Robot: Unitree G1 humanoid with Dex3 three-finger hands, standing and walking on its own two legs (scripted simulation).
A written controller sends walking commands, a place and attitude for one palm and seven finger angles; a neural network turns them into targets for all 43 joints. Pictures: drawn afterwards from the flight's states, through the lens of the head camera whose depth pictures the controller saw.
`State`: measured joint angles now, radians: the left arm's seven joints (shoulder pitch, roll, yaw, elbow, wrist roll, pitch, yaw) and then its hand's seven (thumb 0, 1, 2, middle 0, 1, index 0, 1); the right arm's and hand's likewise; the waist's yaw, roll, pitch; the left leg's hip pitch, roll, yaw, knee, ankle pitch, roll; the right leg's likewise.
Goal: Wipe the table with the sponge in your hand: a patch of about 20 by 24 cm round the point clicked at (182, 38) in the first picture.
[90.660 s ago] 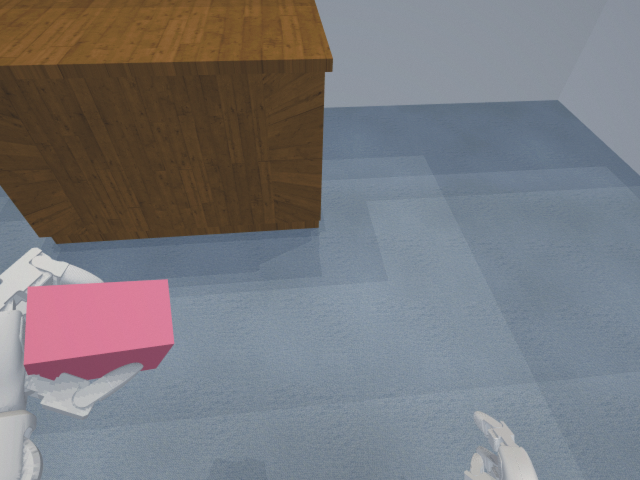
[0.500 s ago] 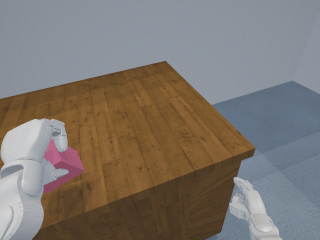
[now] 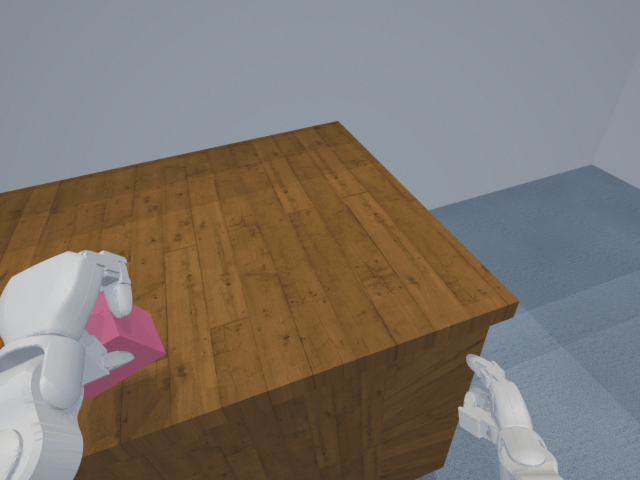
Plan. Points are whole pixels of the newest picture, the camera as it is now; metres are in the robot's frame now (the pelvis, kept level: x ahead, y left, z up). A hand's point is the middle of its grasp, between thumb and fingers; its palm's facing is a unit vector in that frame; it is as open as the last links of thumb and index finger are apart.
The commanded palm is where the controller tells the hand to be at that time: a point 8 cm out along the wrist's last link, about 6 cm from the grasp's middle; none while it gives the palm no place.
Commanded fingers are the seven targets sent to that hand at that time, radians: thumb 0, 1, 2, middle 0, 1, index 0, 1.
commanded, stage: bring the sponge back beside the body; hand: left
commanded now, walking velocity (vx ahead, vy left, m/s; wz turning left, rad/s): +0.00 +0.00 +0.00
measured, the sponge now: (104, 349) +0.19 +0.31 +0.11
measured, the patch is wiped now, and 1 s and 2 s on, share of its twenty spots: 1.00 1.00 1.00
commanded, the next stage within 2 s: step back with the hand held close in 0.18 s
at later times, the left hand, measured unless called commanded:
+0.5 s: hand (134, 293) +0.21 +0.24 +0.19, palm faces +0.38 -0.82 -0.43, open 7.6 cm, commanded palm +0.15 +0.28 +0.23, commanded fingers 0.00 0.10 1.30 -1.20 -1.60 -1.20 -1.60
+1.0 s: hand (60, 335) +0.15 +0.27 +0.20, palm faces +0.43 -0.79 -0.44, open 7.6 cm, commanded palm +0.11 +0.32 +0.23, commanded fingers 0.00 0.10 1.30 -1.20 -1.60 -1.20 -1.60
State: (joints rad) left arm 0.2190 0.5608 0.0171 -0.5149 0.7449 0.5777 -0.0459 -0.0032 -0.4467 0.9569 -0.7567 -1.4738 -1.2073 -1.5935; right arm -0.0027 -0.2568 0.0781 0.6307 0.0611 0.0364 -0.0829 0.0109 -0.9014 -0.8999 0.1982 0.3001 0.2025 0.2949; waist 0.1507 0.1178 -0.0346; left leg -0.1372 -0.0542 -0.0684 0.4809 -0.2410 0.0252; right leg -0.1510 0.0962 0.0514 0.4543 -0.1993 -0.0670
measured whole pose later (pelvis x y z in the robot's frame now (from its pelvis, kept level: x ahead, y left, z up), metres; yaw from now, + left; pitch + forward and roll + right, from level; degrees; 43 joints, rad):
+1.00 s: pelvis -0.04 +0.03 -0.02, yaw +3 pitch +2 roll -3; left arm 0.50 0.47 0.44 -0.75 -0.02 -0.14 0.13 0.00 -0.46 0.95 -0.77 -1.49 -1.21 -1.60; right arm 0.26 -0.22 0.01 0.55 0.00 -0.05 -0.08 0.01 -0.90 -0.90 0.20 0.30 0.20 0.29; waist -0.01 -0.02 -0.05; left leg -0.48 -0.05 -0.06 0.70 -0.26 0.06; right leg -0.45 0.08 0.01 0.71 -0.28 -0.01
